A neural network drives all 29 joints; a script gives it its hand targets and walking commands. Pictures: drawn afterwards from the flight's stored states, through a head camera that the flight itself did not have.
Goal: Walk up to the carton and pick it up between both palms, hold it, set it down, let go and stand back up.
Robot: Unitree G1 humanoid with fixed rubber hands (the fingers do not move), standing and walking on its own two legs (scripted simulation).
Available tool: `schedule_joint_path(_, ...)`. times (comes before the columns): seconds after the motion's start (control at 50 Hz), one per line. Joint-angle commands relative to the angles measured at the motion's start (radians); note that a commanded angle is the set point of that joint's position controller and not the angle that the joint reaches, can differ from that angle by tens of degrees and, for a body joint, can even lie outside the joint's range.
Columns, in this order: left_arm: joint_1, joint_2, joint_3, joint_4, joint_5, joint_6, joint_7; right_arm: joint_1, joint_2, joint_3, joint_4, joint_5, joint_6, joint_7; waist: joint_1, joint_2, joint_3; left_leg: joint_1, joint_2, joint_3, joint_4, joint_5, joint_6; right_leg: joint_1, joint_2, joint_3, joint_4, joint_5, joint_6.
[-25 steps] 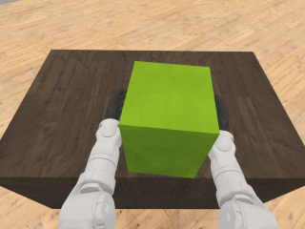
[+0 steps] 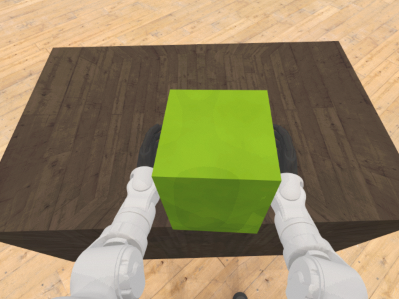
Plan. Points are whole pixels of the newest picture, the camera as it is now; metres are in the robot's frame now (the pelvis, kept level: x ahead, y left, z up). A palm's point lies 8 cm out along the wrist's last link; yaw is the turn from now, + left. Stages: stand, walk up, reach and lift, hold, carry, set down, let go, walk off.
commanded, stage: set down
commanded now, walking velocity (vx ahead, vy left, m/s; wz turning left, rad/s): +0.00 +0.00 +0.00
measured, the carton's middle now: (216, 165) +0.40 -0.02 -0.02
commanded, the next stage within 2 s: none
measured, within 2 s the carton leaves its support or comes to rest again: rests again in 1.00 s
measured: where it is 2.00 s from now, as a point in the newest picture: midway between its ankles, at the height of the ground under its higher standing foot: outside the picture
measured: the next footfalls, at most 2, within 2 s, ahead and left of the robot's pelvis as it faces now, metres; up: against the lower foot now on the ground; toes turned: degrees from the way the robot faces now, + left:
none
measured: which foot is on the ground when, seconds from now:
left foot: down 0.00-1.00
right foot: down 0.00-1.00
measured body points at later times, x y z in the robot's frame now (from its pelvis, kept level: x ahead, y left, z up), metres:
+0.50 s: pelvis -0.01 +0.00 -0.01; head +0.11 -0.02 +0.42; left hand +0.41 +0.12 -0.02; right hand +0.39 -0.17 -0.02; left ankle -0.06 +0.11 -0.74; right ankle +0.03 -0.14 -0.74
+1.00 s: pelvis -0.03 -0.01 -0.02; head +0.09 -0.03 +0.41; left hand +0.41 +0.13 -0.02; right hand +0.40 -0.17 -0.02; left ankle -0.06 +0.11 -0.74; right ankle +0.03 -0.14 -0.74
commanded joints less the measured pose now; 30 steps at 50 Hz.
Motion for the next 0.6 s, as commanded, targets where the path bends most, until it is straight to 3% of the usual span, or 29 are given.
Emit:
schedule_joint_path(0.0,-0.596,-0.571,-0.303,-0.047,0.073,-0.109,-0.13,-0.457,0.616,0.346,0.054,-0.096,-0.017,0.152,-0.019,0.021,-0.68,0.012,-0.017,0.062,0.0,0.557,-0.082,0.584,0.066,-0.004,0.139,0.425,-0.037)
schedule_joint_path(0.06,-0.603,-0.546,-0.281,-0.013,0.07,-0.14,-0.131,-0.463,0.634,0.36,0.068,-0.087,-0.017,0.152,0.004,0.02,-0.667,-0.058,-0.025,0.06,0.017,0.537,-0.072,0.613,0.056,0.015,0.178,0.454,-0.038)
schedule_joint_path(0.1,-0.595,-0.55,-0.299,-0.018,0.044,-0.164,-0.127,-0.482,0.626,0.381,0.048,-0.07,-0.029,0.159,0.002,-0.002,-0.717,-0.032,-0.02,0.05,0.028,0.58,-0.066,0.587,0.072,0.014,0.191,0.482,-0.03)
schedule_joint_path(0.14,-0.591,-0.545,-0.295,0.012,0.043,-0.187,-0.127,-0.483,0.635,0.385,0.046,-0.072,-0.037,0.159,0.002,-0.016,-0.721,-0.076,-0.024,0.052,0.042,0.532,-0.064,0.597,0.067,0.014,0.21,0.484,-0.025)
schedule_joint_path(0.16,-0.597,-0.545,-0.297,0.015,0.045,-0.201,-0.129,-0.458,0.647,0.39,0.071,-0.075,-0.038,0.159,-0.008,-0.003,-0.741,-0.084,-0.024,0.057,0.047,0.545,-0.066,0.595,0.067,0.021,0.218,0.534,-0.023)
schedule_joint_path(0.18,-0.59,-0.546,-0.302,0.01,0.044,-0.216,-0.128,-0.451,0.674,0.402,0.057,-0.075,-0.046,0.161,0.004,0.015,-0.741,-0.136,-0.03,0.055,0.055,0.544,-0.07,0.634,0.058,0.033,0.238,0.564,-0.034)
schedule_joint_path(0.24,-0.613,-0.543,-0.337,0.023,0.005,-0.239,-0.122,-0.433,0.644,0.394,0.114,-0.081,-0.046,0.157,-0.031,0.009,-0.739,-0.088,-0.022,0.038,0.068,0.577,-0.077,0.554,0.068,0.02,0.241,0.521,-0.029)
schedule_joint_path(0.3,-0.597,-0.538,-0.338,0.04,-0.001,-0.241,-0.13,-0.422,0.646,0.375,0.157,-0.067,-0.04,0.165,-0.035,0.029,-0.706,-0.086,-0.025,0.046,0.093,0.582,-0.083,0.509,0.073,0.025,0.242,0.505,-0.033)
schedule_joint_path(0.32,-0.603,-0.529,-0.333,0.057,-0.004,-0.24,-0.137,-0.423,0.633,0.37,0.151,-0.075,-0.034,0.162,-0.045,0.01,-0.693,-0.093,-0.025,0.04,0.094,0.572,-0.082,0.525,0.075,0.022,0.24,0.506,-0.03)
schedule_joint_path(0.4,-0.612,-0.52,-0.335,0.082,-0.008,-0.266,-0.141,-0.447,0.629,0.39,0.153,-0.069,-0.049,0.163,-0.027,0.004,-0.736,-0.143,-0.033,0.043,0.093,0.536,-0.064,0.514,0.074,0.029,0.261,0.499,-0.017)
schedule_joint_path(0.42,-0.635,-0.516,-0.332,0.086,-0.004,-0.272,-0.141,-0.464,0.632,0.382,0.164,-0.074,-0.047,0.165,-0.022,0.017,-0.744,-0.148,-0.036,0.049,0.084,0.496,-0.06,0.504,0.073,0.031,0.252,0.448,-0.017)
schedule_joint_path(0.48,-0.617,-0.503,-0.324,0.13,-0.006,-0.282,-0.134,-0.462,0.628,0.378,0.168,-0.076,-0.053,0.166,-0.025,0.007,-0.74,-0.12,-0.027,0.041,0.11,0.518,-0.061,0.445,0.08,0.019,0.263,0.442,-0.023)
schedule_joint_path(0.52,-0.627,-0.461,-0.266,0.156,0.017,-0.287,-0.141,-0.475,0.615,0.342,0.181,-0.093,-0.045,0.166,-0.008,-0.005,-0.679,-0.18,-0.034,0.062,0.098,0.43,-0.058,0.453,0.072,0.022,0.252,0.375,-0.023)
schedule_joint_path(0.58,-0.658,-0.481,-0.263,0.173,0.0,-0.291,-0.147,-0.483,0.623,0.315,0.18,-0.13,-0.047,0.164,-0.016,-0.011,-0.712,-0.198,-0.036,0.06,0.085,0.37,-0.056,0.441,0.073,0.02,0.261,0.315,-0.016)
